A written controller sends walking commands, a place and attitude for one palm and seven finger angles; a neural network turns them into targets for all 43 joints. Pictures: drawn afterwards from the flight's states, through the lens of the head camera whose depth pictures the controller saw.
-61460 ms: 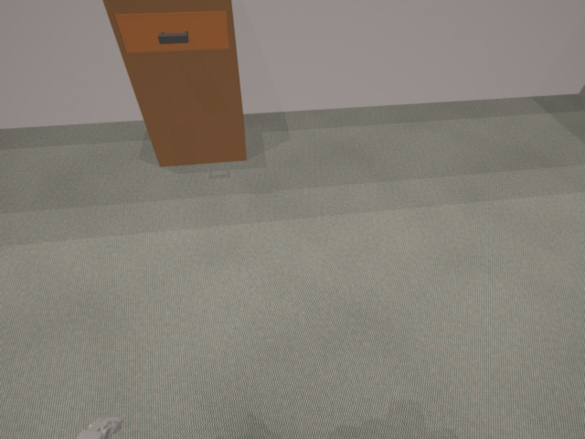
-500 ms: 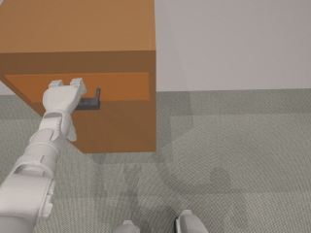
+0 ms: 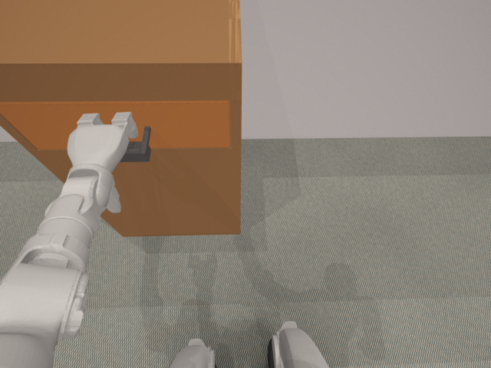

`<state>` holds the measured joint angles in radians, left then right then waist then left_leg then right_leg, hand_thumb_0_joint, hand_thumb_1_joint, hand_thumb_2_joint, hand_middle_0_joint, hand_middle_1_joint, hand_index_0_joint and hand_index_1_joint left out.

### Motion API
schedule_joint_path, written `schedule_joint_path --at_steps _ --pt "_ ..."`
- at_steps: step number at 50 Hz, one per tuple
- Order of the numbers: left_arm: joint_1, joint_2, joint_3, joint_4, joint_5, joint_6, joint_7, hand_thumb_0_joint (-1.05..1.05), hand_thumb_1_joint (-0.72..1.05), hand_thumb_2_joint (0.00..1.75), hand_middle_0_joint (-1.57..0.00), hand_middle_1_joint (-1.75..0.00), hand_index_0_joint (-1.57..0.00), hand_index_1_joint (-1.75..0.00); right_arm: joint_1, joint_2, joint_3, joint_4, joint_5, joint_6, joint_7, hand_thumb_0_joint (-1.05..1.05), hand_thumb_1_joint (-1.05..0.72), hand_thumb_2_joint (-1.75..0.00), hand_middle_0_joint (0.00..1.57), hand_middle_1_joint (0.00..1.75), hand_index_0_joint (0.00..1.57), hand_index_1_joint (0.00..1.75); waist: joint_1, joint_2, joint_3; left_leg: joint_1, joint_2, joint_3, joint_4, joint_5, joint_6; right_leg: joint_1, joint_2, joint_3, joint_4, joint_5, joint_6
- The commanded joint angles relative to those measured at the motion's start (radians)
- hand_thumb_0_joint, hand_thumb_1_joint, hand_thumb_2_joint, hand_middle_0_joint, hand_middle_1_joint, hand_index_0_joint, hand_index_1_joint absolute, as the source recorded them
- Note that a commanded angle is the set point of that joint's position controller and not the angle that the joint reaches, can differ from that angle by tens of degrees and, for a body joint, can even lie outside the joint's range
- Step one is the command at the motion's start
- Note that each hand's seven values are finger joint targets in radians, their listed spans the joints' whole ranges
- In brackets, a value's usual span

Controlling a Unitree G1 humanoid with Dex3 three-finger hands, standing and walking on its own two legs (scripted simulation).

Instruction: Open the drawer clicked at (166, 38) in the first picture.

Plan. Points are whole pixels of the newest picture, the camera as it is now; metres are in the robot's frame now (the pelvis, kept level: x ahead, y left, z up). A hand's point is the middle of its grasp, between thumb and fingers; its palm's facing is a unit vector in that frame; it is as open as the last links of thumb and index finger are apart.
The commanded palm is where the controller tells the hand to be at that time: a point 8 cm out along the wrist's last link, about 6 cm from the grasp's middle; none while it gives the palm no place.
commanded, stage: lower the fingers behind the handle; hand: left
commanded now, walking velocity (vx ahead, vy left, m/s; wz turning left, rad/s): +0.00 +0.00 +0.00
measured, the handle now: (121, 141) +0.53 +0.22 -0.03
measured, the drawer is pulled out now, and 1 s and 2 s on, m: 0.00 0.00 0.01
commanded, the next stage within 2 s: close the thumb around the handle in 0.80 s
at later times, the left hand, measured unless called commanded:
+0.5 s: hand (120, 172) +0.47 +0.22 -0.04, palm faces -0.07 +0.00 -1.00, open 13.9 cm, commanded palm +0.45 +0.22 +0.01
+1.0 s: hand (119, 171) +0.47 +0.22 -0.04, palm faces -0.06 +0.00 -1.00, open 13.7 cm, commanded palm +0.45 +0.22 +0.01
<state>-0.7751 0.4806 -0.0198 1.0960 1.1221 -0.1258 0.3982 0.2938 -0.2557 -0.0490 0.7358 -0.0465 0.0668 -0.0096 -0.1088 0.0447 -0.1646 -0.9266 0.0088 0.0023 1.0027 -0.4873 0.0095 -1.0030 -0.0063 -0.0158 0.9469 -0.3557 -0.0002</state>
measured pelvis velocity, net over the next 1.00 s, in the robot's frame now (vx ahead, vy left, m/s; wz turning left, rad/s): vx -0.01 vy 0.00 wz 0.00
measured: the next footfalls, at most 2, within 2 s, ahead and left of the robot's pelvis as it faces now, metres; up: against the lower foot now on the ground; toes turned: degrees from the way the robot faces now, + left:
none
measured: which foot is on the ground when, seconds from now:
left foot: down 0.00-1.00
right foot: down 0.00-1.00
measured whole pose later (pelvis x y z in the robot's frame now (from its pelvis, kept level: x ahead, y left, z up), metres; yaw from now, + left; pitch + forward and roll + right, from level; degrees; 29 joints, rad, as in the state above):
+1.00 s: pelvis -0.01 +0.00 -0.03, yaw +0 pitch +27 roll -1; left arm -0.80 0.49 0.01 1.10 1.14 -0.11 0.45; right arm 0.28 -0.27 -0.04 0.74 -0.06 0.05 0.00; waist -0.13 0.05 -0.17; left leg -1.08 0.01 0.00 1.14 -0.52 0.01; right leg -1.16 -0.01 -0.02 1.07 -0.38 0.00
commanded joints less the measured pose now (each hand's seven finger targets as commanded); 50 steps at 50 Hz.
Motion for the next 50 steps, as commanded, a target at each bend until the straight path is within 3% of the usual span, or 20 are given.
schedule_joint_path --at_steps 1,7,9,12,13,16,20,23,25,28,29,33,36,37,38,42,43,45,50 --pt "-0.324 0.234 0.074 -0.149 0.011 -0.023 0.048 0.0 -0.5 0.3 -0.3 -1.2 -0.3 -1.2 0.137 -0.167 -0.052 -0.045 -0.011 -0.016 -0.013 0.0 -0.9 -0.9 0.2 0.3 0.2 0.3 -0.004 0.022 -0.406 0.158 -0.037 -0.002 -0.075 0.333 0.024 0.259 0.038 -0.001 -0.052 0.237 -0.04" --pt "-0.36 0.292 0.129 -0.204 0.022 -0.027 0.106 0.0 -0.5 0.3 -0.3 -1.2 -0.3 -1.2 0.136 -0.172 -0.055 -0.05 -0.02 -0.02 -0.003 0.0 -0.9 -0.9 0.2 0.3 0.2 0.3 0.003 0.033 -0.485 0.123 -0.037 -0.006 -0.034 0.35 0.023 0.257 0.037 0.002 -0.004 0.254 -0.039" --pt "-0.357 0.252 0.098 -0.187 0.031 -0.011 0.119 0.0 -0.5 0.3 -0.3 -1.2 -0.3 -1.2 0.141 -0.171 -0.059 -0.047 -0.017 -0.022 0.001 0.0 -0.9 -0.9 0.2 0.3 0.2 0.3 -0.01 0.032 -0.48 0.125 -0.033 -0.007 -0.025 0.339 0.021 0.229 0.038 -0.003 -0.001 0.237 -0.037" --pt "-0.403 0.25 0.094 -0.186 0.024 0.007 0.128 0.0 -0.5 0.3 -0.3 -1.2 -0.3 -1.2 0.146 -0.174 -0.062 -0.037 -0.018 -0.024 0.0 0.0 -0.9 -0.9 0.2 0.3 0.2 0.3 -0.028 0.02 -0.5 0.122 -0.034 -0.013 -0.019 0.326 0.023 0.224 0.037 -0.004 0.0 0.224 -0.034" --pt "-0.397 0.272 0.106 -0.183 0.024 0.016 0.129 0.0 -0.5 0.3 -0.3 -1.2 -0.3 -1.2 0.151 -0.181 -0.062 -0.032 -0.018 -0.023 0.001 0.0 -0.9 -0.9 0.2 0.3 0.2 0.3 -0.022 0.036 -0.52 0.133 -0.033 -0.016 -0.018 0.331 0.02 0.22 0.035 -0.005 0.005 0.225 -0.033" --pt "-0.417 0.263 0.09 -0.156 0.017 0.04 0.121 0.0 -0.5 0.3 -0.3 -1.2 -0.3 -1.2 0.151 -0.181 -0.058 -0.027 -0.015 -0.022 -0.002 0.0 -0.9 -0.9 0.2 0.3 0.2 0.3 -0.035 0.013 -0.498 0.114 -0.034 -0.016 -0.015 0.317 0.023 0.215 0.035 -0.006 0.003 0.217 -0.03" --pt "-0.384 0.279 0.099 -0.134 0.014 0.047 0.1 0.0 -0.5 0.3 -0.3 -1.2 -0.3 -1.2 0.144 -0.184 -0.049 -0.029 -0.016 -0.023 -0.004 0.0 -0.9 -0.9 0.2 0.3 0.2 0.3 -0.018 0.024 -0.495 0.097 -0.035 -0.017 -0.011 0.299 0.023 0.207 0.034 -0.006 0.015 0.2 -0.033" --pt "-0.394 0.276 0.093 -0.171 0.015 0.028 0.09 0.0 -0.5 0.3 -0.3 -1.2 -0.3 -1.2 0.141 -0.18 -0.049 -0.037 -0.016 -0.028 -0.006 0.0 -0.9 -0.9 0.2 0.3 0.2 0.3 -0.018 0.046 -0.522 0.11 -0.035 -0.015 -0.006 0.294 0.024 0.209 0.035 -0.003 0.017 0.196 -0.033" --pt "-0.386 0.294 0.106 -0.17 0.01 0.023 0.086 0.0 -0.5 0.3 -0.3 -1.2 -0.3 -1.2 0.141 -0.179 -0.046 -0.039 -0.015 -0.029 -0.009 0.0 -0.9 -0.9 0.2 0.3 0.2 0.3 -0.019 0.011 -0.498 0.073 -0.036 -0.011 -0.003 0.274 0.03 0.231 0.034 0.002 0.013 0.196 -0.03" --pt "-0.4 0.29 0.094 -0.162 0.006 0.014 0.082 0.0 -0.5 0.3 -0.3 -1.2 -0.3 -1.2 0.137 -0.176 -0.043 -0.039 -0.012 -0.034 -0.012 0.0 -0.9 -0.9 0.2 0.3 0.2 0.3 -0.03 0.021 -0.461 0.042 -0.037 -0.005 -0.001 0.241 0.033 0.216 0.031 0.006 0.009 0.17 -0.029" --pt "-0.409 0.32 0.115 -0.178 0.011 0.008 0.083 0.0 -0.5 0.3 -0.3 -1.2 -0.3 -1.2 0.142 -0.181 -0.044 -0.036 -0.012 -0.035 -0.014 0.0 -0.9 -0.9 0.2 0.3 0.2 0.3 -0.024 0.023 -0.475 0.047 -0.036 -0.01 0.003 0.249 0.031 0.212 0.032 0.007 0.016 0.174 -0.031" --pt "-0.383 0.276 0.098 -0.197 0.011 -0.002 0.093 0.0 -0.5 0.3 -0.3 -1.2 -0.3 -1.2 0.149 -0.176 -0.051 -0.039 -0.014 -0.036 -0.009 0.0 -0.9 -0.9 0.2 0.3 0.2 0.3 -0.016 0.054 -0.522 0.104 -0.035 -0.018 0.005 0.309 0.023 0.202 0.035 -0.004 0.029 0.207 -0.034" --pt "-0.387 0.286 0.108 -0.201 0.011 0.002 0.102 0.0 -0.5 0.3 -0.3 -1.2 -0.3 -1.2 0.147 -0.177 -0.052 -0.036 -0.014 -0.035 -0.009 0.0 -0.9 -0.9 0.2 0.3 0.2 0.3 -0.018 0.042 -0.515 0.094 -0.034 -0.013 0.01 0.306 0.024 0.206 0.034 0.0 0.025 0.214 -0.032" --pt "-0.396 0.262 0.093 -0.183 0.004 0.007 0.102 0.0 -0.5 0.3 -0.3 -1.2 -0.3 -1.2 0.149 -0.175 -0.051 -0.035 -0.015 -0.035 -0.007 0.0 -0.9 -0.9 0.2 0.3 0.2 0.3 -0.03 0.029 -0.5 0.088 -0.035 -0.017 0.009 0.302 0.025 0.198 0.035 -0.002 0.021 0.207 -0.032" --pt "-0.404 0.284 0.103 -0.183 0.01 0.009 0.105 0.0 -0.5 0.3 -0.3 -1.2 -0.3 -1.2 0.152 -0.179 -0.051 -0.03 -0.014 -0.034 -0.008 0.0 -0.9 -0.9 0.2 0.3 0.2 0.3 -0.028 0.026 -0.498 0.076 -0.034 -0.014 0.01 0.295 0.026 0.203 0.033 -0.001 0.024 0.206 -0.03" --pt "-0.409 0.296 0.112 -0.192 0.01 0.02 0.106 0.0 -0.5 0.3 -0.3 -1.2 -0.3 -1.2 0.145 -0.18 -0.05 -0.033 -0.014 -0.031 -0.007 0.0 -0.9 -0.9 0.2 0.3 0.2 0.3 -0.022 0.036 -0.516 0.097 -0.035 -0.016 0.004 0.299 0.024 0.209 0.034 -0.001 0.02 0.205 -0.033" --pt "-0.409 0.271 0.087 -0.178 0.015 0.025 0.106 0.0 -0.5 0.3 -0.3 -1.2 -0.3 -1.2 0.147 -0.178 -0.051 -0.033 -0.013 -0.03 -0.008 0.0 -0.9 -0.9 0.2 0.3 0.2 0.3 -0.031 0.039 -0.513 0.099 -0.036 -0.016 0.004 0.296 0.024 0.2 0.034 -0.002 0.018 0.201 -0.031" --pt "-0.424 0.277 0.085 -0.171 0.014 0.03 0.102 0.0 -0.5 0.3 -0.3 -1.2 -0.3 -1.2 0.145 -0.179 -0.048 -0.029 -0.012 -0.032 -0.009 0.0 -0.9 -0.9 0.2 0.3 0.2 0.3 -0.031 0.051 -0.483 0.09 -0.035 -0.016 0.0 0.279 0.023 0.187 0.033 -0.005 0.016 0.182 -0.032" --pt "-0.393 0.298 0.107 -0.185 0.004 0.024 0.088 0.0 -0.22 0.42 -0.32 -1.23 -0.32 -1.23 0.145 -0.177 -0.046 -0.038 -0.012 -0.03 -0.01 0.0 -0.9 -0.9 0.2 0.3 0.2 0.3 -0.017 0.033 -0.535 0.09 -0.039 -0.007 0.005 0.311 0.028 0.25 0.034 0.005 0.018 0.235 -0.03"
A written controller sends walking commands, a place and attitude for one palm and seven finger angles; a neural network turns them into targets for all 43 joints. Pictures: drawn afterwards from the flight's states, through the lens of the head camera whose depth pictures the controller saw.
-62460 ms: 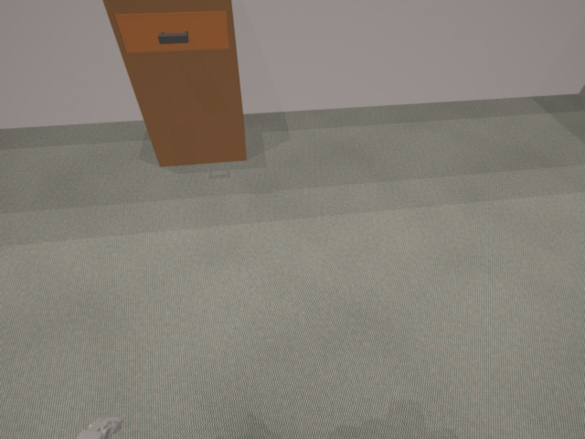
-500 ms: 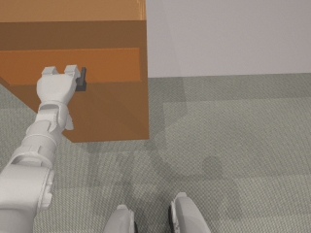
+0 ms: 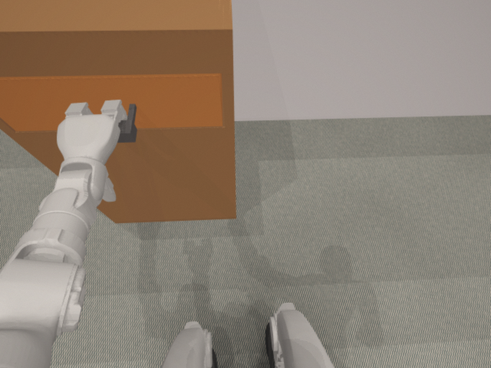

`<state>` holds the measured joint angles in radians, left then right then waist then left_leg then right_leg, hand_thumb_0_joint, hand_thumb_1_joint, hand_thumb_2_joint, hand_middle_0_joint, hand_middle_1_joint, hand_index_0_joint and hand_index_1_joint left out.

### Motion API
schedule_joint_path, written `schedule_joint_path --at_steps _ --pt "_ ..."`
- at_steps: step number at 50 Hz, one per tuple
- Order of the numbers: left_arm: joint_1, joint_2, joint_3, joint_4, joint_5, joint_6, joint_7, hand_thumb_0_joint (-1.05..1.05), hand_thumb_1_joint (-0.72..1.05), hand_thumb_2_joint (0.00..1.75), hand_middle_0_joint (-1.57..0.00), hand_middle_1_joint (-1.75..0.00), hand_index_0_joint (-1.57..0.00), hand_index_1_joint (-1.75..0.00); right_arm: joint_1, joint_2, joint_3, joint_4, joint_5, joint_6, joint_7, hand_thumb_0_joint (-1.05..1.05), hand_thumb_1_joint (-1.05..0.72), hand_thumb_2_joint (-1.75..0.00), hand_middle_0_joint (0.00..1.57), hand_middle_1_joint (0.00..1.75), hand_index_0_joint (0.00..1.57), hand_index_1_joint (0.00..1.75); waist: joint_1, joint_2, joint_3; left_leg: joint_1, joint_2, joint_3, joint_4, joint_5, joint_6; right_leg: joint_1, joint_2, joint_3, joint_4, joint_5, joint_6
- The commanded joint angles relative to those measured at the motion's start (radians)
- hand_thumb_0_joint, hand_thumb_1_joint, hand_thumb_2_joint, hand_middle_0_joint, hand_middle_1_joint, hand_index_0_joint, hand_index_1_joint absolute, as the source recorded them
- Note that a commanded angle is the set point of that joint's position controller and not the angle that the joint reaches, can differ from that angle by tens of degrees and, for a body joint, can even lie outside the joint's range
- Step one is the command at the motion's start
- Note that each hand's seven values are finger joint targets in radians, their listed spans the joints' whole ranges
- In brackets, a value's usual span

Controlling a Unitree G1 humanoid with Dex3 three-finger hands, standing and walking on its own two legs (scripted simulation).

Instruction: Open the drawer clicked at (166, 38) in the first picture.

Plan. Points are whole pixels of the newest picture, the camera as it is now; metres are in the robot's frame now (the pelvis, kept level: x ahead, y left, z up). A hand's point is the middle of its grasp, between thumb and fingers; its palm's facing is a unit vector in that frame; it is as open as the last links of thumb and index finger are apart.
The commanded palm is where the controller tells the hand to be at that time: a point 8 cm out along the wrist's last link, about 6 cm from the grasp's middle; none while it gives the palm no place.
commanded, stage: close the thumb around the handle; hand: left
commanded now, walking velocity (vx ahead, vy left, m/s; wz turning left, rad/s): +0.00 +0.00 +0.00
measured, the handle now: (104, 121) +0.54 +0.22 +0.00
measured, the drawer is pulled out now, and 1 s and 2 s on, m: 0.00 0.01 0.12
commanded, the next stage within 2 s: pull the drawer open in 0.60 s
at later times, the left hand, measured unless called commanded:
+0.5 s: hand (103, 152) +0.49 +0.22 -0.02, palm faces -0.05 +0.00 -1.00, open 6.2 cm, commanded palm +0.47 +0.23 +0.03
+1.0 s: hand (103, 156) +0.48 +0.22 -0.02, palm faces -0.06 -0.02 -1.00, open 6.2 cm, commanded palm +0.44 +0.22 +0.03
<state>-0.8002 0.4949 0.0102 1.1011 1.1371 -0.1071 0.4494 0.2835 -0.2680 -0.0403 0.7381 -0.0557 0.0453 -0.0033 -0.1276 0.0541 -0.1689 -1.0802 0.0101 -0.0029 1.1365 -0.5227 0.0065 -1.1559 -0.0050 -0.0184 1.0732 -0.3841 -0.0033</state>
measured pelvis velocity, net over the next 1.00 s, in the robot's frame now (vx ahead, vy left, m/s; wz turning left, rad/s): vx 0.01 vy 0.01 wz -0.04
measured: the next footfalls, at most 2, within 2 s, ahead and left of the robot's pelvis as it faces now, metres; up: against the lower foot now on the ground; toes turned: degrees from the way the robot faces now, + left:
none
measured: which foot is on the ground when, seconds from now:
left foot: down 0.00-1.00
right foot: down 0.00-1.00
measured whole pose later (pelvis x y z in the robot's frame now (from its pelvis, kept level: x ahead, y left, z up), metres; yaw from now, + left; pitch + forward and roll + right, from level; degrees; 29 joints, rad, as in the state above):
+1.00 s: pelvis +0.01 +0.01 +0.01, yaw -2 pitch +26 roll -1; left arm -0.67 0.48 0.04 0.97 1.11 -0.11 0.45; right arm 0.30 -0.26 -0.05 0.73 -0.05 0.07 0.00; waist -0.11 0.06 -0.17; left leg -1.03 0.02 0.03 1.10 -0.54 0.02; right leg -1.12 0.01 0.02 1.04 -0.39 0.01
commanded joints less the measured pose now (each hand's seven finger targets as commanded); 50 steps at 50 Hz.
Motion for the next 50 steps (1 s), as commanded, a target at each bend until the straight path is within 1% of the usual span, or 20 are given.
schedule_joint_path --at_steps 1,4,7,8,10,15,17,18,20,21,25,28,29,32,34,35,38,41,46,50 --pt "-0.366 0.276 0.071 -0.191 -0.01 0.003 0.034 0.0 -0.16 0.44 -0.32 -1.24 -0.32 -1.24 0.155 -0.163 -0.056 -0.04 -0.003 -0.008 -0.019 0.0 -0.9 -0.9 0.2 0.3 0.2 0.3 0.0 0.016 -0.517 0.242 -0.039 -0.004 -0.13 0.349 0.03 0.401 0.032 0.007 -0.108 0.268 -0.027" --pt "-0.336 0.255 0.065 -0.181 -0.014 -0.004 0.031 0.0 0.0 0.52 -0.34 -1.25 -0.34 -1.25 0.153 -0.164 -0.057 -0.038 -0.003 -0.008 -0.016 0.0 -0.9 -0.9 0.2 0.3 0.2 0.3 0.001 0.018 -0.492 0.237 -0.038 0.0 -0.128 0.345 0.03 0.383 0.033 0.006 -0.11 0.262 -0.027" --pt "-0.352 0.284 0.085 -0.198 -0.013 -0.012 0.035 0.0 0.17 0.59 -0.35 -1.27 -0.35 -1.27 0.15 -0.164 -0.055 -0.039 -0.004 -0.007 -0.017 0.0 -0.9 -0.9 0.2 0.3 0.2 0.3 0.004 0.01 -0.49 0.223 -0.039 0.001 -0.13 0.336 0.032 0.399 0.032 0.01 -0.111 0.259 -0.028" --pt "-0.33 0.264 0.069 -0.182 -0.011 -0.011 0.034 0.0 0.23 0.61 -0.35 -1.28 -0.35 -1.28 0.153 -0.161 -0.057 -0.042 -0.003 -0.007 -0.018 0.0 -0.9 -0.9 0.2 0.3 0.2 0.3 0.001 0.0 -0.497 0.214 -0.04 0.004 -0.126 0.329 0.033 0.406 0.032 0.012 -0.11 0.26 -0.026" --pt "-0.347 0.287 0.076 -0.176 -0.012 -0.011 0.035 0.0 0.34 0.66 -0.36 -1.29 -0.36 -1.29 0.146 -0.164 -0.052 -0.041 -0.001 -0.007 -0.02 0.0 -0.9 -0.9 0.2 0.3 0.2 0.3 -0.002 0.0 -0.461 0.182 -0.04 0.006 -0.127 0.301 0.035 0.397 0.031 0.016 -0.113 0.238 -0.025" --pt "-0.376 0.297 0.076 -0.173 -0.007 -0.007 0.041 0.0 0.62 0.78 -0.38 -1.32 -0.38 -1.32 0.153 -0.167 -0.051 -0.038 0.0 -0.01 -0.021 0.0 -0.9 -0.9 0.2 0.3 0.2 0.3 -0.008 0.014 -0.467 0.189 -0.04 0.003 -0.123 0.303 0.034 0.375 0.03 0.011 -0.107 0.229 -0.025" --pt "-0.373 0.338 0.111 -0.182 -0.012 -0.005 0.042 0.0 0.73 0.83 -0.39 -1.33 -0.39 -1.33 0.152 -0.173 -0.05 -0.039 -0.003 -0.007 -0.019 0.0 -0.9 -0.9 0.2 0.3 0.2 0.3 0.004 0.017 -0.504 0.201 -0.04 -0.001 -0.121 0.323 0.032 0.391 0.031 0.011 -0.096 0.244 -0.027" --pt "-0.359 0.319 0.097 -0.178 -0.01 -0.003 0.042 0.0 0.79 0.85 -0.39 -1.34 -0.39 -1.34 0.155 -0.17 -0.054 -0.042 -0.002 -0.006 -0.019 0.0 -0.9 -0.9 0.2 0.3 0.2 0.3 0.003 0.022 -0.53 0.208 -0.042 0.002 -0.116 0.335 0.032 0.398 0.03 0.012 -0.094 0.26 -0.024" --pt "-0.364 0.319 0.094 -0.165 -0.012 0.006 0.04 0.0 0.9 0.9 -0.4 -1.35 -0.4 -1.35 0.155 -0.17 -0.052 -0.04 0.0 -0.005 -0.022 0.0 -0.9 -0.9 0.2 0.3 0.2 0.3 -0.004 -0.004 -0.502 0.19 -0.04 0.004 -0.117 0.327 0.034 0.401 0.03 0.013 -0.1 0.26 -0.021" --pt "-0.351 0.316 0.091 -0.164 -0.011 0.01 0.037 0.0 0.9 0.9 -0.4 -1.35 -0.4 -1.35 0.151 -0.17 -0.051 -0.042 0.001 -0.004 -0.02 0.0 -0.9 -0.9 0.2 0.3 0.2 0.3 0.005 0.019 -0.502 0.196 -0.042 0.006 -0.122 0.321 0.031 0.396 0.03 0.012 -0.1 0.25 -0.023" --pt "-0.376 0.329 0.087 -0.14 -0.013 0.022 0.029 0.0 0.9 0.9 -0.4 -1.35 -0.4 -1.35 0.15 -0.175 -0.046 -0.042 0.005 -0.001 -0.025 0.0 -0.9 -0.9 0.2 0.3 0.2 0.3 -0.01 -0.005 -0.466 0.177 -0.039 0.002 -0.125 0.291 0.034 0.378 0.03 0.01 -0.107 0.219 -0.021" --pt "-0.378 0.361 0.107 -0.164 -0.019 0.018 0.023 0.0 0.9 0.9 -0.4 -1.35 -0.4 -1.35 0.151 -0.177 -0.044 -0.047 0.003 0.0 -0.026 0.0 -0.9 -0.9 0.2 0.3 0.2 0.3 0.005 0.026 -0.515 0.195 -0.042 0.002 -0.127 0.304 0.033 0.403 0.029 0.013 -0.1 0.234 -0.022" --pt "-0.386 0.332 0.085 -0.164 -0.021 0.018 0.021 0.0 0.9 0.9 -0.4 -1.35 -0.4 -1.35 0.15 -0.173 -0.045 -0.048 0.004 -0.002 -0.027 0.0 -0.9 -0.9 0.2 0.3 0.2 0.3 -0.006 0.025 -0.504 0.205 -0.04 0.0 -0.129 0.304 0.033 0.39 0.03 0.01 -0.104 0.23 -0.022" --pt "-0.361 0.362 0.117 -0.169 -0.03 0.008 0.015 0.0 0.9 0.9 -0.4 -1.35 -0.4 -1.35 0.147 -0.176 -0.043 -0.048 0.003 -0.001 -0.028 0.0 -0.9 -0.9 0.2 0.3 0.2 0.3 0.005 -0.001 -0.508 0.194 -0.04 -0.002 -0.128 0.304 0.034 0.407 0.03 0.012 -0.101 0.232 -0.022" --pt "-0.346 0.337 0.103 -0.186 -0.026 0.0 0.017 0.0 0.9 0.9 -0.4 -1.35 -0.4 -1.35 0.148 -0.173 -0.045 -0.053 0.003 -0.002 -0.026 0.0 -0.9 -0.9 0.2 0.3 0.2 0.3 0.014 0.034 -0.523 0.221 -0.039 0.0 -0.13 0.323 0.031 0.394 0.031 0.009 -0.098 0.242 -0.024" --pt "-0.351 0.312 0.083 -0.178 -0.026 -0.001 0.018 0.0 0.9 0.9 -0.4 -1.35 -0.4 -1.35 0.146 -0.17 -0.045 -0.052 0.003 -0.002 -0.026 0.0 -0.9 -0.9 0.2 0.3 0.2 0.3 0.005 0.039 -0.492 0.222 -0.037 -0.003 -0.133 0.316 0.029 0.374 0.032 0.005 -0.103 0.229 -0.025" --pt "-0.28 0.312 0.103 -0.179 -0.026 -0.008 0.021 0.0 0.9 0.9 -0.4 -1.35 -0.4 -1.35 0.142 -0.174 -0.047 -0.057 0.003 -0.001 -0.022 0.0 -0.9 -0.9 0.2 0.3 0.2 0.3 0.029 0.023 -0.503 0.233 -0.035 -0.005 -0.14 0.316 0.027 0.381 0.034 0.002 -0.1 0.218 -0.027" --pt "-0.246 0.276 0.089 -0.212 -0.026 -0.013 0.028 0.0 0.9 0.9 -0.4 -1.35 -0.4 -1.35 0.139 -0.168 -0.052 -0.063 0.005 -0.003 -0.02 0.0 -0.9 -0.9 0.2 0.3 0.2 0.3 0.038 0.029 -0.503 0.258 -0.032 -0.002 -0.148 0.337 0.024 0.388 0.037 -0.001 -0.104 0.236 -0.029" --pt "-0.109 0.224 0.097 -0.277 -0.032 -0.017 0.04 0.0 0.9 0.9 -0.4 -1.35 -0.4 -1.35 0.134 -0.161 -0.065 -0.07 0.004 0.004 -0.011 0.0 -0.9 -0.9 0.2 0.3 0.2 0.3 0.075 0.021 -0.55 0.327 -0.024 0.0 -0.159 0.444 0.016 0.436 0.04 -0.005 -0.104 0.316 -0.032" --pt "-0.01 0.175 0.081 -0.316 -0.035 -0.012 0.049 0.0 0.9 0.9 -0.4 -1.35 -0.4 -1.35 0.116 -0.153 -0.07 -0.072 0.007 0.013 -0.007 0.0 -0.9 -0.9 0.2 0.3 0.2 0.3 0.083 -0.005 -0.507 0.341 -0.019 0.006 -0.173 0.488 0.015 0.459 0.042 -0.003 -0.117 0.36 -0.033"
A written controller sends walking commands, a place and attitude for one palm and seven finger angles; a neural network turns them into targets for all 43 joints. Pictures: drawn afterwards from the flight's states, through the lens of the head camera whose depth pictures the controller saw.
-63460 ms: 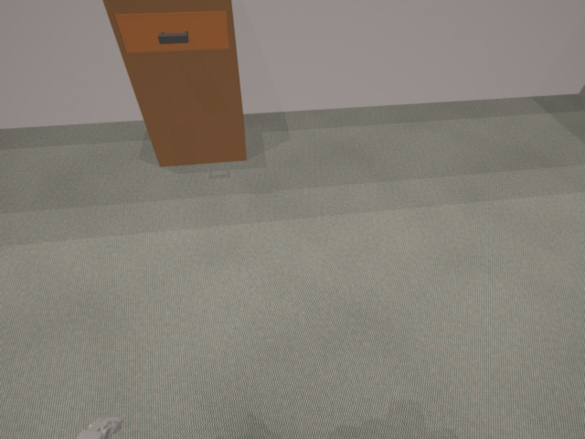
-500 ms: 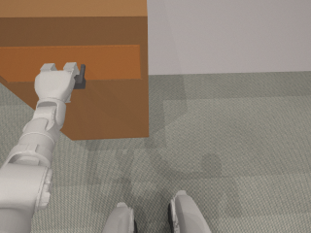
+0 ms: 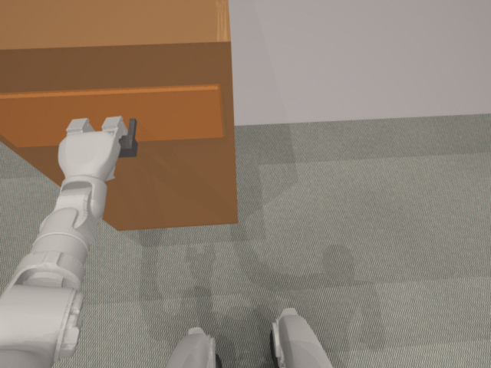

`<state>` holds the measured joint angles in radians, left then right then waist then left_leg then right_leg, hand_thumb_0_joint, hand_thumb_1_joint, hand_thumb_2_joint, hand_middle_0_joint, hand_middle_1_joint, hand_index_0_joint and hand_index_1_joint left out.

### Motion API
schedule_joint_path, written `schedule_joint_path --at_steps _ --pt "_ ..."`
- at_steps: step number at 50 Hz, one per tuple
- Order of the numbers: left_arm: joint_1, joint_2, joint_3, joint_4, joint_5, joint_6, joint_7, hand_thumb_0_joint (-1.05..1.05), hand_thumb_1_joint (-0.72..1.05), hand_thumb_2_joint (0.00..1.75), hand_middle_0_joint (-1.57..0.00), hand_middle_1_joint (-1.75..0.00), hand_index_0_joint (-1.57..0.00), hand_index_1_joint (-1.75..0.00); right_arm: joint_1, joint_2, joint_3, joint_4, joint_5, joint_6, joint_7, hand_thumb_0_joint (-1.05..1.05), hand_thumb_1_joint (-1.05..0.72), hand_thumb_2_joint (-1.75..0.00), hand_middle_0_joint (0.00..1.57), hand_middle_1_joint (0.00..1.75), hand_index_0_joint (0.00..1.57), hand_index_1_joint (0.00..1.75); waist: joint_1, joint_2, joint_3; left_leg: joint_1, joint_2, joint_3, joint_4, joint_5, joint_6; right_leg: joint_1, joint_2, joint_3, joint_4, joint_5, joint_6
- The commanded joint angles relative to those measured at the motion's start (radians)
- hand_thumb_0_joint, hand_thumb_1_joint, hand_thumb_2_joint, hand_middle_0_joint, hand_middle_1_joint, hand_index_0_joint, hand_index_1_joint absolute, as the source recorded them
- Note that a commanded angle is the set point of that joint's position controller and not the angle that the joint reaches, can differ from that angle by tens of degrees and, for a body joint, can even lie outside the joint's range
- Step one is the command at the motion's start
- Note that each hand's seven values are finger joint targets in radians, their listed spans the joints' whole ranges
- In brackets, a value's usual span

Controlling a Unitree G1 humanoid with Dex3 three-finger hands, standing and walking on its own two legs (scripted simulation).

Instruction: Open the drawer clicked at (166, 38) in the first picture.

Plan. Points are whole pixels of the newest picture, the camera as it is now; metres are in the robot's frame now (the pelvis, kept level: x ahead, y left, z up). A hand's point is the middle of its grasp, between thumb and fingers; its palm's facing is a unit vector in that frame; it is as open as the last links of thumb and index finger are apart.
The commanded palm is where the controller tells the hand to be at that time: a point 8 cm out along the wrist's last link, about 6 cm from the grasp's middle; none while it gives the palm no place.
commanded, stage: pull the drawer open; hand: left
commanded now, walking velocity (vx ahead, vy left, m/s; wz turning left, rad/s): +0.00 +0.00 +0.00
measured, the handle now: (105, 136) +0.52 +0.23 -0.01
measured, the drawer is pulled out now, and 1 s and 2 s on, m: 0.01 0.12 0.24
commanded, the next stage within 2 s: none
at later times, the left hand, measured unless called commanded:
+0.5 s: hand (102, 195) +0.41 +0.23 -0.03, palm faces -0.05 -0.04 -1.00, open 6.2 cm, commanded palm +0.36 +0.23 +0.02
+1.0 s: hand (97, 229) +0.35 +0.23 -0.03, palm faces -0.04 -0.04 -1.00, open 6.2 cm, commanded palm +0.31 +0.24 +0.02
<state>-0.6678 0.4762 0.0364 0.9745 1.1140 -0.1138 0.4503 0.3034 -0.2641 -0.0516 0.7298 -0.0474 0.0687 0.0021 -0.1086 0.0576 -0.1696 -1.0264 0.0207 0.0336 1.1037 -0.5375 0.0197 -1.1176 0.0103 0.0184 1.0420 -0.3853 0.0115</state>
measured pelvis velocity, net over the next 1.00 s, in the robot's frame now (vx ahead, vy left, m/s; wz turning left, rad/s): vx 0.05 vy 0.00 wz -0.03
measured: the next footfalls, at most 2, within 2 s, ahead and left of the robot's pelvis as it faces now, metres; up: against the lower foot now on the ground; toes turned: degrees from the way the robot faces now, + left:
none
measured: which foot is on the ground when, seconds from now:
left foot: down 0.00-1.00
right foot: down 0.00-1.00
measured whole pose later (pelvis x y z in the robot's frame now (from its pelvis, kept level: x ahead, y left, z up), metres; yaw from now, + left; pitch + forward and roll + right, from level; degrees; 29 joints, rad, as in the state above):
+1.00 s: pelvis +0.05 +0.00 +0.03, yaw -2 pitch +20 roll -1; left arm 0.01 0.34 -0.02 0.40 1.12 -0.03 0.54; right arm 0.17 -0.24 -0.05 0.65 -0.04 0.07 0.00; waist -0.03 0.04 -0.17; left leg -0.76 0.02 0.02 0.97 -0.57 0.01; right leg -0.87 0.03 0.04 0.95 -0.43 0.01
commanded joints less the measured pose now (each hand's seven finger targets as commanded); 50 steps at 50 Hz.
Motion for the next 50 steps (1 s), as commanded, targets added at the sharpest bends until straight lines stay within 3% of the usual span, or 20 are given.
schedule_joint_path --at_steps 1,3,6,9,12,15,18,20,22,25,27,30,32,36,38,41,45,47,49,50 --pt "-0.12 0.182 0.054 -0.202 -0.013 -0.003 0.054 0.0 0.9 0.9 -0.4 -1.35 -0.4 -1.35 0.094 -0.155 -0.061 -0.064 -0.001 -0.008 -0.012 0.0 -0.9 -0.9 0.2 0.3 0.2 0.3 0.064 -0.019 -0.494 0.292 -0.029 -0.029 -0.146 0.512 0.003 0.43 0.026 -0.04 -0.094 0.371 -0.047" --pt "-0.07 0.176 0.059 -0.234 -0.011 0.0 0.064 0.0 0.9 0.9 -0.4 -1.35 -0.4 -1.35 0.085 -0.154 -0.062 -0.065 -0.001 -0.002 -0.01 0.0 -0.9 -0.9 0.2 0.3 0.2 0.3 0.076 -0.007 -0.491 0.314 -0.027 -0.029 -0.154 0.554 0.001 0.443 0.025 -0.039 -0.095 0.392 -0.05" --pt "-0.006 0.163 0.061 -0.243 -0.011 0.018 0.073 0.0 0.9 0.9 -0.4 -1.35 -0.4 -1.35 0.071 -0.151 -0.062 -0.068 0.001 0.006 -0.013 0.0 -0.9 -0.9 0.2 0.3 0.2 0.3 0.077 -0.052 -0.447 0.301 -0.027 -0.022 -0.165 0.557 0.004 0.472 0.025 -0.035 -0.11 0.421 -0.048" --pt "0.056 0.142 0.055 -0.3 -0.006 0.027 0.085 0.0 0.9 0.9 -0.4 -1.35 -0.4 -1.35 0.053 -0.144 -0.063 -0.076 0.002 0.013 -0.013 0.0 -0.9 -0.9 0.2 0.3 0.2 0.3 0.091 -0.008 -0.456 0.349 -0.026 -0.02 -0.17 0.633 0.0 0.487 0.025 -0.033 -0.111 0.463 -0.052" --pt "0.13 0.139 0.071 -0.373 -0.015 0.043 0.092 0.0 0.9 0.9 -0.4 -1.35 -0.4 -1.35 0.039 -0.142 -0.065 -0.091 0.0 0.017 -0.011 0.0 -0.9 -0.9 0.2 0.3 0.2 0.3 0.101 -0.017 -0.474 0.38 -0.022 -0.025 -0.172 0.709 -0.001 0.523 0.024 -0.029 -0.116 0.515 -0.053" --pt "0.202 0.099 0.048 -0.403 -0.014 0.062 0.093 0.0 0.9 0.9 -0.4 -1.35 -0.4 -1.35 0.021 -0.133 -0.065 -0.103 0.003 0.016 -0.014 0.0 -0.9 -0.9 0.2 0.3 0.2 0.3 0.1 -0.03 -0.437 0.384 -0.021 -0.018 -0.179 0.714 0.0 0.539 0.023 -0.029 -0.13 0.543 -0.048" --pt "0.233 0.124 0.069 -0.423 -0.01 0.073 0.094 0.0 0.9 0.9 -0.4 -1.35 -0.4 -1.35 0.001 -0.134 -0.06 -0.108 0.003 0.02 -0.02 0.0 -0.9 -0.9 0.2 0.3 0.2 0.3 0.108 -0.021 -0.421 0.387 -0.025 -0.019 -0.187 0.702 -0.001 0.546 0.022 -0.028 -0.128 0.539 -0.05" --pt "0.281 0.106 0.064 -0.45 -0.009 0.079 0.097 0.0 0.9 0.9 -0.4 -1.35 -0.4 -1.35 -0.005 -0.128 -0.061 -0.118 0.004 0.018 -0.021 0.0 -0.9 -0.9 0.2 0.3 0.2 0.3 0.113 -0.036 -0.426 0.394 -0.025 -0.016 -0.185 0.728 -0.001 0.565 0.022 -0.026 -0.129 0.57 -0.05" --pt "0.322 0.117 0.08 -0.508 -0.015 0.086 0.099 0.0 0.9 0.9 -0.4 -1.35 -0.4 -1.35 -0.02 -0.13 -0.059 -0.132 0.003 0.02 -0.017 0.0 -0.9 -0.9 0.2 0.3 0.2 0.3 0.127 0.004 -0.446 0.417 -0.026 -0.015 -0.188 0.772 -0.005 0.587 0.019 -0.025 -0.128 0.606 -0.054" --pt "0.379 0.072 0.049 -0.523 -0.01 0.095 0.103 0.0 0.9 0.9 -0.4 -1.35 -0.4 -1.35 -0.035 -0.122 -0.058 -0.143 0.007 0.014 -0.018 0.0 -0.9 -0.9 0.2 0.3 0.2 0.3 0.12 -0.008 -0.404 0.422 -0.025 -0.016 -0.192 0.755 -0.008 0.571 0.022 -0.028 -0.136 0.588 -0.051" --pt "0.388 0.092 0.071 -0.562 -0.013 0.096 0.107 0.0 0.9 0.9 -0.4 -1.35 -0.4 -1.35 -0.048 -0.125 -0.057 -0.15 0.005 0.013 -0.018 0.0 -0.9 -0.9 0.2 0.3 0.2 0.3 0.124 -0.013 -0.425 0.43 -0.027 -0.02 -0.191 0.731 -0.008 0.579 0.024 -0.031 -0.135 0.569 -0.053" --pt "0.48 0.069 0.066 -0.561 -0.013 0.1 0.115 0.0 0.9 0.9 -0.4 -1.35 -0.4 -1.35 -0.066 -0.12 -0.054 -0.158 0.005 0.005 -0.021 0.0 -0.9 -0.9 0.2 0.3 0.2 0.3 0.132 -0.046 -0.387 0.407 -0.031 -0.013 -0.198 0.703 -0.006 0.591 0.024 -0.027 -0.139 0.578 -0.051" --pt "0.493 0.081 0.079 -0.618 -0.013 0.101 0.119 0.0 0.9 0.9 -0.4 -1.35 -0.4 -1.35 -0.075 -0.121 -0.054 -0.166 0.005 0.003 -0.02 0.0 -0.9 -0.9 0.2 0.3 0.2 0.3 0.14 -0.003 -0.405 0.436 -0.029 -0.018 -0.197 0.756 -0.01 0.593 0.023 -0.024 -0.133 0.604 -0.055" --pt "0.54 0.053 0.059 -0.654 -0.011 0.113 0.129 0.0 0.9 0.9 -0.4 -1.35 -0.4 -1.35 -0.08 -0.116 -0.053 -0.171 0.005 -0.005 -0.018 0.0 -0.9 -0.9 0.2 0.3 0.2 0.3 0.128 -0.028 -0.39 0.438 -0.027 -0.017 -0.196 0.735 -0.012 0.593 0.023 -0.027 -0.138 0.607 -0.051" --pt "0.604 0.069 0.08 -0.659 -0.015 0.112 0.134 0.0 0.9 0.9 -0.4 -1.35 -0.4 -1.35 -0.097 -0.116 -0.048 -0.172 0.003 -0.01 -0.017 0.0 -0.9 -0.9 0.2 0.3 0.2 0.3 0.147 -0.015 -0.368 0.433 -0.031 -0.02 -0.2 0.719 -0.014 0.591 0.025 -0.024 -0.135 0.582 -0.054" --pt "0.66 0.049 0.079 -0.682 -0.022 0.114 0.141 0.0 0.9 0.9 -0.4 -1.35 -0.4 -1.35 -0.106 -0.112 -0.049 -0.18 0.004 -0.017 -0.014 0.0 -0.9 -0.9 0.2 0.3 0.2 0.3 0.141 -0.053 -0.362 0.423 -0.033 -0.014 -0.201 0.681 -0.012 0.602 0.025 -0.022 -0.144 0.586 -0.053" --pt "0.684 0.047 0.075 -0.7 -0.009 0.114 0.149 0.0 0.9 0.9 -0.4 -1.35 -0.4 -1.35 -0.12 -0.112 -0.046 -0.176 0.0 -0.025 -0.019 0.0 -0.9 -0.9 0.2 0.3 0.2 0.3 0.142 -0.047 -0.349 0.416 -0.033 -0.021 -0.197 0.693 -0.015 0.586 0.027 -0.022 -0.127 0.581 -0.053" --pt "0.692 0.05 0.082 -0.746 -0.012 0.119 0.152 0.0 0.9 0.9 -0.4 -1.35 -0.4 -1.35 -0.129 -0.114 -0.048 -0.187 0.001 -0.026 -0.016 0.0 -0.9 -0.9 0.2 0.3 0.2 0.3 0.148 -0.001 -0.368 0.441 -0.032 -0.022 -0.198 0.716 -0.018 0.584 0.026 -0.025 -0.127 0.572 -0.057" --pt "0.735 0.055 0.094 -0.751 -0.013 0.121 0.157 0.0 0.9 0.9 -0.4 -1.35 -0.4 -1.35 -0.126 -0.109 -0.048 -0.188 0.0 -0.029 -0.015 0.0 -0.9 -0.9 0.2 0.3 0.2 0.3 0.159 -0.003 -0.369 0.446 -0.033 -0.019 -0.197 0.722 -0.02 0.593 0.026 -0.021 -0.124 0.585 -0.057" --pt "0.761 0.029 0.07 -0.733 -0.01 0.124 0.158 0.0 0.9 0.9 -0.4 -1.35 -0.4 -1.35 -0.135 -0.105 -0.045 -0.187 0.0 -0.033 -0.016 0.0 -0.9 -0.9 0.2 0.3 0.2 0.3 0.149 -0.029 -0.349 0.434 -0.034 -0.017 -0.195 0.704 -0.018 0.588 0.027 -0.022 -0.127 0.584 -0.055"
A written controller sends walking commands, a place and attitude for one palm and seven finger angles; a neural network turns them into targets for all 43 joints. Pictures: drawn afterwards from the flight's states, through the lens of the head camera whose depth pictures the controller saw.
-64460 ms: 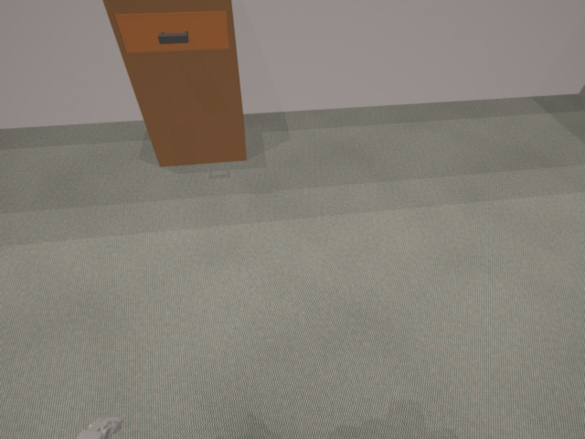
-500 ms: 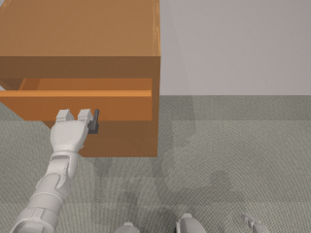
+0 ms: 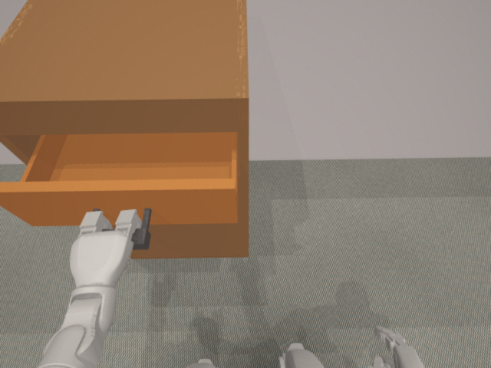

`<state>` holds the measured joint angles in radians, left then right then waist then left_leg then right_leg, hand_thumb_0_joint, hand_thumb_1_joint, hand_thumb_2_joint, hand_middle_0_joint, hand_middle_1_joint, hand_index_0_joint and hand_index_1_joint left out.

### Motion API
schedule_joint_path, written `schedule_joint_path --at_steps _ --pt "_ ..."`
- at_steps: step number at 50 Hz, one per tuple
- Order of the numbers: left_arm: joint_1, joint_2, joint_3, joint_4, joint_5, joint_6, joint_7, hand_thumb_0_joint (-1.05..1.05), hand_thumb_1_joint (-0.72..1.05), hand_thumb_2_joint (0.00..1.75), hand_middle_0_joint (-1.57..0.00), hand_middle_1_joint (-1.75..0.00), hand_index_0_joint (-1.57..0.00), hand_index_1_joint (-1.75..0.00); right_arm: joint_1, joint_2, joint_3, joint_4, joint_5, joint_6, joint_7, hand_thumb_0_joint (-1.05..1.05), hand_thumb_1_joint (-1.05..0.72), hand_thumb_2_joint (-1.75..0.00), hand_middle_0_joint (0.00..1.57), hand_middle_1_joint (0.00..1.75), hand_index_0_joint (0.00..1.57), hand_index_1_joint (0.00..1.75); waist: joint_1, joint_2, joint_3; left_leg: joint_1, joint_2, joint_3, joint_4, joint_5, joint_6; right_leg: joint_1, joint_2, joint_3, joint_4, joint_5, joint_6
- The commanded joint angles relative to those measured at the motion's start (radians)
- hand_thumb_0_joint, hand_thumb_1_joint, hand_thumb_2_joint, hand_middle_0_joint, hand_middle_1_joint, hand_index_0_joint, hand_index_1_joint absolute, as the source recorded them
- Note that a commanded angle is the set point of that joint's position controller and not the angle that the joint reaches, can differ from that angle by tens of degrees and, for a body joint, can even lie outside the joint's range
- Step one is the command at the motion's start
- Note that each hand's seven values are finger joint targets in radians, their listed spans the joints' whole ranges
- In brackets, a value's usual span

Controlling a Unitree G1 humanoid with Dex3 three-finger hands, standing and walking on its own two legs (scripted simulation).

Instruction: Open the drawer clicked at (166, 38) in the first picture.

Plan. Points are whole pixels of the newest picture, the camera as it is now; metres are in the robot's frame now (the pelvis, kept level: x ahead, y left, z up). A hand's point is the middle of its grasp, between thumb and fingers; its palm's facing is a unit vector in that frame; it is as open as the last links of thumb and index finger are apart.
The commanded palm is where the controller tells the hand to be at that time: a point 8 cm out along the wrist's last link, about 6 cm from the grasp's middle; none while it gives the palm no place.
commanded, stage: pull the drawer open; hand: left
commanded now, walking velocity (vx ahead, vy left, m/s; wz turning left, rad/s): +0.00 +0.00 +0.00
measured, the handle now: (118, 226) +0.35 +0.24 -0.03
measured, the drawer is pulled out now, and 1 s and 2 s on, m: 0.12 0.24 0.30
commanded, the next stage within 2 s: open the thumb to release the handle in 1.74 s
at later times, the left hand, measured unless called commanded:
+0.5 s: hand (108, 309) +0.22 +0.23 -0.05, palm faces -0.04 -0.04 -1.00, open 6.2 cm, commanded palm +0.18 +0.24 +0.00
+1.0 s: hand (101, 343) +0.17 +0.23 -0.05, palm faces -0.04 -0.04 -1.00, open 6.2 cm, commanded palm +0.12 +0.24 +0.00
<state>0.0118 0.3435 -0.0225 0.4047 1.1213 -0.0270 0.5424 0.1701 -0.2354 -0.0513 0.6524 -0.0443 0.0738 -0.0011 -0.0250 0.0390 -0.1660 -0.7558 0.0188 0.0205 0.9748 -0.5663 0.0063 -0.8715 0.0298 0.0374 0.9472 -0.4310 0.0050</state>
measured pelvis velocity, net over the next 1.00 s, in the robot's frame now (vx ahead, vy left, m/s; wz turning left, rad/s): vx -0.04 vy -0.02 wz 0.01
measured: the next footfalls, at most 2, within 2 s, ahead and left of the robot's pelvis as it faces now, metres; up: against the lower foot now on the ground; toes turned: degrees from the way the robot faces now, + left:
none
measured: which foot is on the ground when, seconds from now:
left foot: down 0.00-1.00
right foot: down 0.00-1.00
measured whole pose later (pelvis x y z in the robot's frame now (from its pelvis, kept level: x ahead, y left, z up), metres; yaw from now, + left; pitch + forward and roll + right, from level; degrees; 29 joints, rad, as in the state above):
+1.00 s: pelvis -0.04 -0.02 -0.01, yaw +0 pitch +17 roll +1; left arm 0.35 0.34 0.00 0.19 1.11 -0.06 0.58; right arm 0.10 -0.23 -0.04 0.62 -0.05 0.03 -0.03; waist 0.00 0.02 -0.16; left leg -0.78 0.01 0.02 1.06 -0.57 -0.02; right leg -0.92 0.03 0.04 1.06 -0.43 -0.02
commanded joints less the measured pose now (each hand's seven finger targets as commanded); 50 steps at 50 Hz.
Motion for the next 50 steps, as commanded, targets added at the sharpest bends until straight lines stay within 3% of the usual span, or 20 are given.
schedule_joint_path --at_steps 1,5,7,9,10,15,16,17,20,23,24,25,29,32,33,35,37,41,43,50 --pt "0.072 0.17 0.139 -0.181 -0.025 0.039 0.066 0.0 0.9 0.9 -0.4 -1.35 -0.4 -1.35 0.0 -0.137 -0.046 -0.114 -0.001 -0.038 -0.011 0.0 -0.9 -0.9 0.2 0.3 0.2 0.3 0.068 -0.011 -0.353 0.157 -0.033 -0.006 -0.072 0.706 -0.006 0.344 0.006 -0.042 -0.037 0.611 -0.049" --pt "0.09 0.156 0.124 -0.17 -0.015 0.04 0.068 0.0 0.9 0.9 -0.4 -1.35 -0.4 -1.35 -0.021 -0.135 -0.043 -0.114 -0.002 -0.044 -0.018 0.0 -0.9 -0.9 0.2 0.3 0.2 0.3 0.067 -0.02 -0.318 0.146 -0.035 -0.009 -0.076 0.666 -0.006 0.318 0.01 -0.045 -0.036 0.555 -0.05" --pt "0.075 0.166 0.134 -0.23 -0.017 0.038 0.069 0.0 0.9 0.9 -0.4 -1.35 -0.4 -1.35 -0.024 -0.139 -0.046 -0.123 -0.003 -0.047 -0.016 0.0 -0.9 -0.9 0.2 0.3 0.2 0.3 0.073 0.026 -0.348 0.17 -0.033 -0.011 -0.077 0.69 -0.008 0.319 0.008 -0.047 -0.033 0.55 -0.053" --pt "0.121 0.156 0.129 -0.231 -0.015 0.039 0.075 0.0 0.9 0.9 -0.4 -1.35 -0.4 -1.35 -0.026 -0.133 -0.046 -0.127 -0.003 -0.05 -0.015 0.0 -0.9 -0.9 0.2 0.3 0.2 0.3 0.075 0.019 -0.35 0.178 -0.032 -0.01 -0.074 0.687 -0.011 0.313 0.009 -0.044 -0.032 0.545 -0.052" --pt "0.161 0.137 0.118 -0.211 -0.019 0.041 0.075 0.0 0.9 0.9 -0.4 -1.35 -0.4 -1.35 -0.034 -0.129 -0.043 -0.128 -0.003 -0.053 -0.015 0.0 -0.9 -0.9 0.2 0.3 0.2 0.3 0.076 -0.013 -0.329 0.159 -0.035 -0.008 -0.075 0.66 -0.008 0.315 0.01 -0.045 -0.036 0.534 -0.051" --pt "0.169 0.13 0.106 -0.253 -0.012 0.034 0.08 0.0 0.9 0.9 -0.4 -1.35 -0.4 -1.35 -0.059 -0.128 -0.04 -0.138 -0.005 -0.06 -0.018 0.0 -0.9 -0.9 0.2 0.3 0.2 0.3 0.074 0.017 -0.295 0.153 -0.038 -0.01 -0.081 0.587 -0.009 0.277 0.013 -0.047 -0.038 0.449 -0.055" --pt "0.15 0.136 0.111 -0.267 -0.012 0.032 0.082 0.0 0.9 0.9 -0.4 -1.35 -0.4 -1.35 -0.055 -0.13 -0.041 -0.138 -0.005 -0.061 -0.017 0.0 -0.9 -0.9 0.2 0.3 0.2 0.3 0.067 0.009 -0.302 0.157 -0.035 -0.013 -0.081 0.584 -0.009 0.274 0.011 -0.049 -0.04 0.445 -0.056" --pt "0.168 0.154 0.134 -0.283 -0.015 0.031 0.083 0.0 0.9 0.9 -0.4 -1.35 -0.4 -1.35 -0.063 -0.133 -0.041 -0.141 -0.007 -0.061 -0.018 0.0 -0.9 -0.9 0.2 0.3 0.2 0.3 0.08 0.019 -0.314 0.155 -0.037 -0.011 -0.08 0.584 -0.009 0.284 0.011 -0.044 -0.037 0.447 -0.058" --pt "0.199 0.13 0.11 -0.283 -0.011 0.023 0.091 0.0 0.9 0.9 -0.4 -1.35 -0.4 -1.35 -0.072 -0.126 -0.039 -0.142 -0.009 -0.068 -0.019 0.0 -0.9 -0.9 0.2 0.3 0.2 0.3 0.073 -0.003 -0.282 0.138 -0.041 -0.01 -0.076 0.538 -0.007 0.269 0.011 -0.043 -0.036 0.425 -0.057" --pt "0.253 0.157 0.14 -0.309 -0.013 0.016 0.098 0.0 0.9 0.9 -0.4 -1.35 -0.4 -1.35 -0.09 -0.125 -0.035 -0.147 -0.011 -0.07 -0.021 0.0 -0.9 -0.9 0.2 0.3 0.2 0.3 0.091 0.017 -0.284 0.13 -0.045 -0.01 -0.077 0.514 -0.009 0.267 0.011 -0.036 -0.028 0.402 -0.061" --pt "0.237 0.139 0.122 -0.32 -0.013 0.016 0.098 0.0 0.9 0.9 -0.4 -1.35 -0.4 -1.35 -0.086 -0.124 -0.037 -0.15 -0.01 -0.071 -0.019 0.0 -0.9 -0.9 0.2 0.3 0.2 0.3 0.078 0.007 -0.28 0.126 -0.044 -0.011 -0.078 0.485 -0.008 0.26 0.009 -0.04 -0.032 0.385 -0.06" --pt "0.255 0.137 0.124 -0.306 -0.013 0.014 0.101 0.0 0.9 0.9 -0.4 -1.35 -0.4 -1.35 -0.097 -0.123 -0.035 -0.148 -0.01 -0.074 -0.02 0.0 -0.9 -0.9 0.2 0.3 0.2 0.3 0.082 -0.006 -0.25 0.108 -0.048 -0.008 -0.079 0.449 -0.006 0.251 0.012 -0.037 -0.036 0.359 -0.061" --pt "0.278 0.167 0.16 -0.34 -0.016 0.004 0.112 0.0 0.9 0.9 -0.4 -1.35 -0.4 -1.35 -0.108 -0.123 -0.035 -0.151 -0.013 -0.078 -0.024 0.0 -0.9 -0.9 0.2 0.3 0.2 0.3 0.085 -0.018 -0.262 0.09 -0.052 -0.008 -0.071 0.398 -0.002 0.252 0.008 -0.024 -0.033 0.34 -0.062" --pt "0.266 0.166 0.16 -0.346 -0.021 0.0 0.114 0.0 0.9 0.9 -0.4 -1.35 -0.4 -1.35 -0.122 -0.126 -0.031 -0.153 -0.013 -0.082 -0.029 0.0 -0.9 -0.9 0.2 0.3 0.2 0.3 0.08 -0.006 -0.23 0.069 -0.056 -0.009 -0.069 0.348 0.001 0.231 0.006 -0.021 -0.038 0.291 -0.064" --pt "0.296 0.172 0.168 -0.334 -0.014 -0.003 0.118 0.0 0.9 0.9 -0.4 -1.35 -0.4 -1.35 -0.125 -0.123 -0.03 -0.149 -0.015 -0.083 -0.031 0.0 -0.9 -0.9 0.2 0.3 0.2 0.3 0.094 -0.014 -0.231 0.062 -0.059 -0.01 -0.069 0.342 0.0 0.229 0.008 -0.02 -0.029 0.278 -0.062" --pt "0.269 0.151 0.141 -0.347 -0.01 -0.003 0.121 0.0 0.9 0.9 -0.4 -1.35 -0.4 -1.35 -0.127 -0.119 -0.031 -0.152 -0.016 -0.089 -0.032 0.0 -0.9 -0.9 0.2 0.3 0.2 0.3 0.08 -0.002 -0.234 0.07 -0.058 -0.008 -0.059 0.334 0.002 0.211 0.006 -0.024 -0.03 0.268 -0.061" --pt "0.296 0.18 0.175 -0.37 -0.019 -0.006 0.121 0.0 0.9 0.9 -0.4 -1.35 -0.4 -1.35 -0.129 -0.124 -0.031 -0.155 -0.015 -0.087 -0.033 0.0 -0.9 -0.9 0.2 0.3 0.2 0.3 0.093 -0.001 -0.26 0.068 -0.059 -0.009 -0.059 0.341 0.002 0.228 0.005 -0.02 -0.026 0.274 -0.064" --pt "0.33 0.176 0.172 -0.364 -0.027 -0.006 0.114 0.0 0.9 0.9 -0.4 -1.35 -0.4 -1.35 -0.135 -0.117 -0.03 -0.156 -0.012 -0.089 -0.04 0.0 -0.9 -0.9 0.2 0.3 0.2 0.3 0.091 -0.027 -0.238 0.045 -0.064 -0.004 -0.052 0.315 0.003 0.237 0.002 0.0 -0.035 0.285 -0.059" --pt "0.409 0.184 0.191 -0.372 -0.032 -0.01 0.114 0.0 0.9 0.9 -0.4 -1.35 -0.4 -1.35 -0.147 -0.115 -0.026 -0.161 -0.013 -0.086 -0.042 0.0 -0.9 -0.9 0.2 0.3 0.2 0.3 0.111 -0.026 -0.258 0.045 -0.067 -0.002 -0.05 0.34 0.003 0.257 0.002 0.008 -0.024 0.32 -0.062" --pt "0.506 0.178 0.194 -0.415 -0.038 -0.023 0.114 0.0 0.9 0.9 -0.4 -1.35 -0.4 -1.35 -0.155 -0.111 -0.024 -0.177 -0.013 -0.083 -0.038 0.0 -0.9 -0.9 0.2 0.3 0.2 0.3 0.114 -0.03 -0.235 0.029 -0.068 -0.001 -0.043 0.331 0.003 0.253 0.002 0.016 -0.019 0.323 -0.063"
